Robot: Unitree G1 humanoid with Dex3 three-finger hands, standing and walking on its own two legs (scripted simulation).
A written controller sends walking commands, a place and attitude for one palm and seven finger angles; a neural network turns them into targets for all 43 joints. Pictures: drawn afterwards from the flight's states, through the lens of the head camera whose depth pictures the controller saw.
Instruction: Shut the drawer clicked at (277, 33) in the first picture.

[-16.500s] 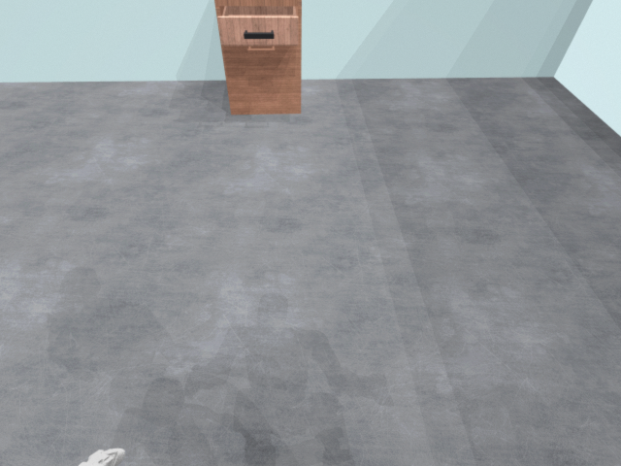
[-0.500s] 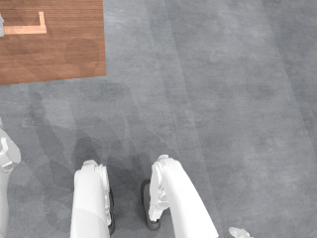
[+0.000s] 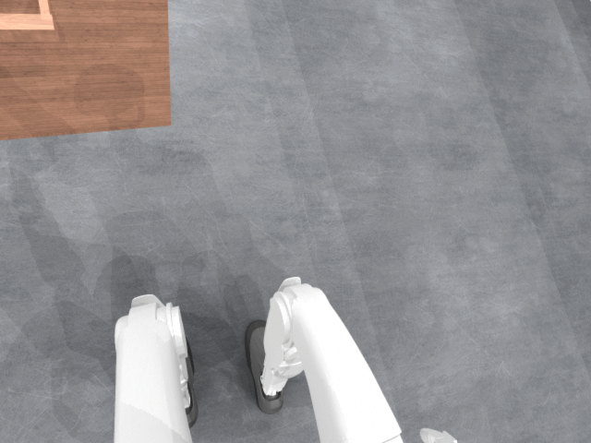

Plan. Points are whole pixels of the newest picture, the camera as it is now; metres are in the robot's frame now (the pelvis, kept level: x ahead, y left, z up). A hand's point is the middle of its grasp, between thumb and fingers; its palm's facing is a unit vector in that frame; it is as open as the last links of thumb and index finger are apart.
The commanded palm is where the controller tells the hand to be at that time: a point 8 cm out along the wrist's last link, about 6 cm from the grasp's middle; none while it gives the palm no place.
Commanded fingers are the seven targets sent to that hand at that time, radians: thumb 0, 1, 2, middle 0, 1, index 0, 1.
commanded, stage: pull the fist back off the drawer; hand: left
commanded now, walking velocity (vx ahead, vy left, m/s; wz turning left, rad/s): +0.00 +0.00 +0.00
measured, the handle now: out of the picture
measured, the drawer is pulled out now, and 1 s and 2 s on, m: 0.00 0.00 0.00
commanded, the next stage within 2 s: draw the hand back to the body in 0.54 s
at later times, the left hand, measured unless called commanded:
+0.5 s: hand out of the picture +0.58 +0.28 +0.04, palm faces +0.18 -0.98 -0.03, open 3.1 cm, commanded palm +0.57 +0.27 +0.04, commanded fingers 0.00 0.90 0.90 -1.40 -1.60 -1.40 -1.60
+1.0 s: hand out of the picture +0.46 +0.28 +0.16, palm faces +0.26 -0.97 -0.03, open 3.3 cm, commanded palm +0.43 +0.30 +0.17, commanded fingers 0.00 0.90 0.90 -1.40 -1.60 -1.40 -1.60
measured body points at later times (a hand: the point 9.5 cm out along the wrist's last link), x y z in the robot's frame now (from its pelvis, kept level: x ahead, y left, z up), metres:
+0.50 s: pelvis +0.03 +0.01 +0.02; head +0.25 +0.08 +0.40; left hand +0.56 +0.33 +0.04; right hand +0.06 -0.25 -0.08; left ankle +0.10 +0.10 -0.47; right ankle +0.10 -0.09 -0.47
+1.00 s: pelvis +0.07 +0.00 +0.13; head +0.22 +0.04 +0.56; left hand +0.44 +0.33 +0.17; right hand +0.22 -0.23 +0.01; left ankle +0.09 +0.10 -0.47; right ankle +0.09 -0.09 -0.47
